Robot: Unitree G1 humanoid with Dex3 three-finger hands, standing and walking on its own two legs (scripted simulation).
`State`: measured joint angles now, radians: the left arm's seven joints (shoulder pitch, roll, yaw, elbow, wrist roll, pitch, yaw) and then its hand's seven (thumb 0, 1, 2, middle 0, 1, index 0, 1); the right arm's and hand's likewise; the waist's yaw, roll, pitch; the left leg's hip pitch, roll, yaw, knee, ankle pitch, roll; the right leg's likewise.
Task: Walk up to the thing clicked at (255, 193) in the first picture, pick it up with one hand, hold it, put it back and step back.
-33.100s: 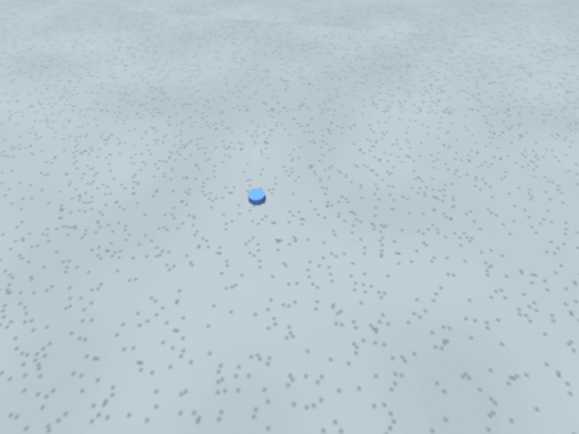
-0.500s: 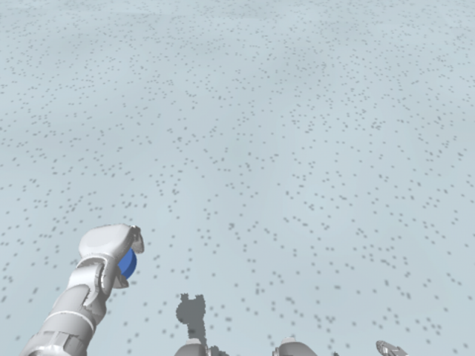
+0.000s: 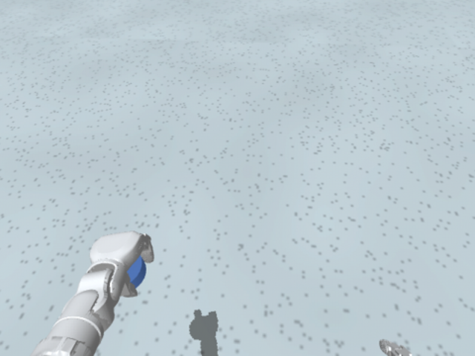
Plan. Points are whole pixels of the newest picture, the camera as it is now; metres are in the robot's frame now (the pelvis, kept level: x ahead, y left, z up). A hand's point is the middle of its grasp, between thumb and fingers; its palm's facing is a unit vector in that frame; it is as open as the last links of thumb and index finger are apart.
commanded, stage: hold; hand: left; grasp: from above
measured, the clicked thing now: (123, 269) +0.32 +0.25 -0.09
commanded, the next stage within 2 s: crouch in 1.66 s
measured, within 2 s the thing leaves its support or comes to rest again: neither
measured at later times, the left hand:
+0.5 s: hand (123, 267) +0.30 +0.22 -0.03, palm faces -0.44 -0.06 -0.89, open 8.5 cm
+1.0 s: hand (119, 275) +0.28 +0.22 -0.02, palm faces -0.44 -0.06 -0.90, open 8.5 cm
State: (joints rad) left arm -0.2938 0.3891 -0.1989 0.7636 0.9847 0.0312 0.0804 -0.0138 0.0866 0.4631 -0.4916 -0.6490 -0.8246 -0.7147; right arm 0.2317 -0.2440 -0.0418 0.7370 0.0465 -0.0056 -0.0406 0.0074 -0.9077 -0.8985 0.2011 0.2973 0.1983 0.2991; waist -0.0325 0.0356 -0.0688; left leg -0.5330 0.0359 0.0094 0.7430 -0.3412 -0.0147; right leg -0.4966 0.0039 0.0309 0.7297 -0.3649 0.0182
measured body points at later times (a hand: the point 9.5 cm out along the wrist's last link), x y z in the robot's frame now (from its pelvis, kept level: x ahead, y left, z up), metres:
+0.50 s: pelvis +0.00 +0.00 +0.01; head +0.02 -0.01 +0.46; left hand +0.32 +0.22 +0.02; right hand +0.13 -0.26 -0.10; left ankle +0.02 +0.13 -0.71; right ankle +0.00 -0.13 -0.71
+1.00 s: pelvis -0.01 +0.00 +0.02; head +0.00 -0.02 +0.47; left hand +0.30 +0.22 +0.03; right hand +0.13 -0.25 -0.09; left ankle +0.02 +0.13 -0.71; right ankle +0.00 -0.13 -0.71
